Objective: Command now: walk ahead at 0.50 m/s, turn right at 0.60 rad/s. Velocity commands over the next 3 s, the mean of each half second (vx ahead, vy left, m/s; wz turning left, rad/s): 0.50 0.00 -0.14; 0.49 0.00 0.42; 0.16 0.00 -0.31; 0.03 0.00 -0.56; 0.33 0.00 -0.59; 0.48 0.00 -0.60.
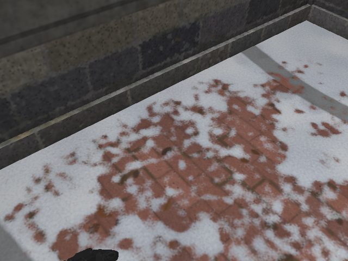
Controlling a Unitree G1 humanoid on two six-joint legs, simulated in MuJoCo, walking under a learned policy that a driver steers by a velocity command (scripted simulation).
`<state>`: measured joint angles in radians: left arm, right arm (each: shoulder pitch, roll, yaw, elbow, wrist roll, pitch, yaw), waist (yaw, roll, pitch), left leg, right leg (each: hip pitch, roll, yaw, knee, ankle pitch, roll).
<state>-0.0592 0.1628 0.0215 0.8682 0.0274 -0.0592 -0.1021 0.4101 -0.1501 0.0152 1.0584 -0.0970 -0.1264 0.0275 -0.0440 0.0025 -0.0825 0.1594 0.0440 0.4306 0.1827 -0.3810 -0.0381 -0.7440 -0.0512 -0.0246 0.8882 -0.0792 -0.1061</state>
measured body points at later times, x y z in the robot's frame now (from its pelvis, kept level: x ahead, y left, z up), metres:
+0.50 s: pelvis +0.30 -0.05 +0.00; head +0.33 -0.05 +0.45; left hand +0.31 +0.19 -0.14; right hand +0.51 -0.28 -0.09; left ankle +0.52 +0.07 -0.68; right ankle +0.15 -0.13 -0.73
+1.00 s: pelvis +0.60 -0.03 +0.01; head +0.64 -0.01 +0.46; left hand +0.80 +0.23 -0.06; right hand +0.71 -0.30 -0.10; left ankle +0.53 +0.04 -0.73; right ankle +0.80 -0.15 -0.69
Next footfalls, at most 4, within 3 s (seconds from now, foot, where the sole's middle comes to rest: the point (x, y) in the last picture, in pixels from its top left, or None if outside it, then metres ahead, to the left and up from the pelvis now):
0.10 right None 0.19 -0.13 -0.77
0.60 left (161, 257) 0.57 0.05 -0.77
1.08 right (196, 195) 0.84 -0.11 -0.77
1.48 left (146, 196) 0.84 0.11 -0.77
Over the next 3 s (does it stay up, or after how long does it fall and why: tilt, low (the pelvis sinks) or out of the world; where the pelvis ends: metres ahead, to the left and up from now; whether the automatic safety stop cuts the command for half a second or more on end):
stays up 0.98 -0.33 0.01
